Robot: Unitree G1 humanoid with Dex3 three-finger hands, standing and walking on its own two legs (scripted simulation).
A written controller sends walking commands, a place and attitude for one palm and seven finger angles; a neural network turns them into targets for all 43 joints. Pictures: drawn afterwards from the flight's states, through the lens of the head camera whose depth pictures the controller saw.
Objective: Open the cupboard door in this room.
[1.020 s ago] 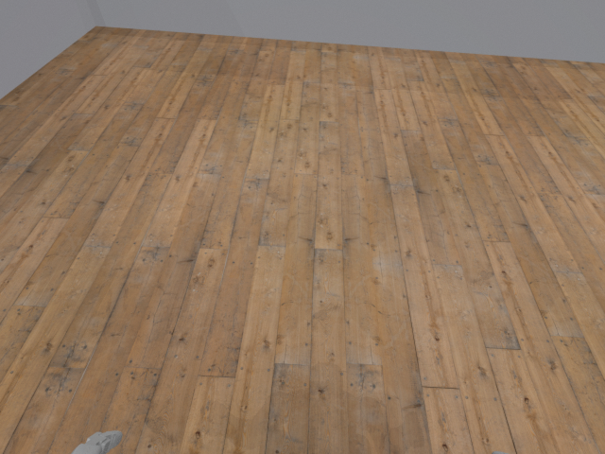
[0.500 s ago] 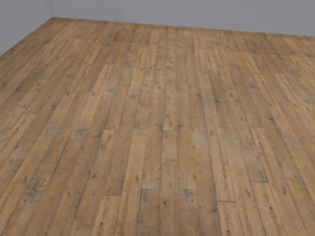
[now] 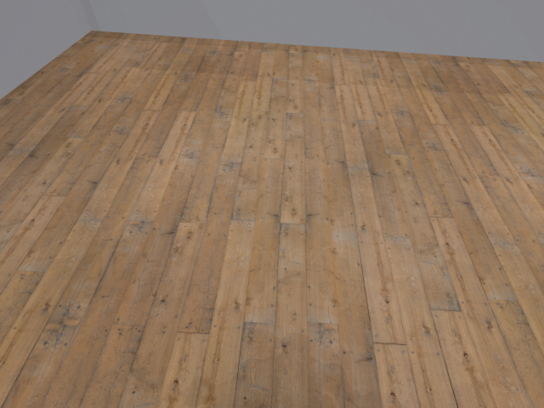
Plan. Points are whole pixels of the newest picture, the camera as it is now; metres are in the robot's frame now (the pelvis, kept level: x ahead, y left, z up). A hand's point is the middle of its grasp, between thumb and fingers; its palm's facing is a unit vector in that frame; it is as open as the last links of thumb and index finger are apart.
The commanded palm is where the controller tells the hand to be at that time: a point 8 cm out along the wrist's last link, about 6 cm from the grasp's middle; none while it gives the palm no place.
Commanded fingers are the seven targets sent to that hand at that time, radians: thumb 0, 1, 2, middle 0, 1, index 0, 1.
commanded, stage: turn or walk to find it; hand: left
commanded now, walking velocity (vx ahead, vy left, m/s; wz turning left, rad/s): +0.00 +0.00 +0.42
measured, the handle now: out of the picture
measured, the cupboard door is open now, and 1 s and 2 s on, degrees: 0 0 0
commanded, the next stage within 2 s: none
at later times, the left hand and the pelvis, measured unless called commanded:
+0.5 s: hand out of the picture +0.02 +0.22 -0.17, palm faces +0.16 -0.95 -0.25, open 7.4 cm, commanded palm none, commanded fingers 0.00 0.90 0.90 -0.20 -0.30 -0.20 -0.30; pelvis -0.03 +0.00 -0.01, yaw +10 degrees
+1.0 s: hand out of the picture -0.13 +0.18 -0.19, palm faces +0.43 -0.88 -0.22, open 7.4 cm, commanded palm none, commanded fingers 0.00 0.90 0.90 -0.20 -0.30 -0.20 -0.30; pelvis -0.06 +0.00 -0.02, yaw +25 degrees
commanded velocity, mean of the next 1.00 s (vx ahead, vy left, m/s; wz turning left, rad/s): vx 0.00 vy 0.00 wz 0.42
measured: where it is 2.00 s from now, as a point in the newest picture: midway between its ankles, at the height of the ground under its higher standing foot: outside the picture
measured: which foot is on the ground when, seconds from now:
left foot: down 0.00-0.60, up 0.62-1.00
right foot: down 0.00-0.26, up 0.28-0.58, down 0.60-1.00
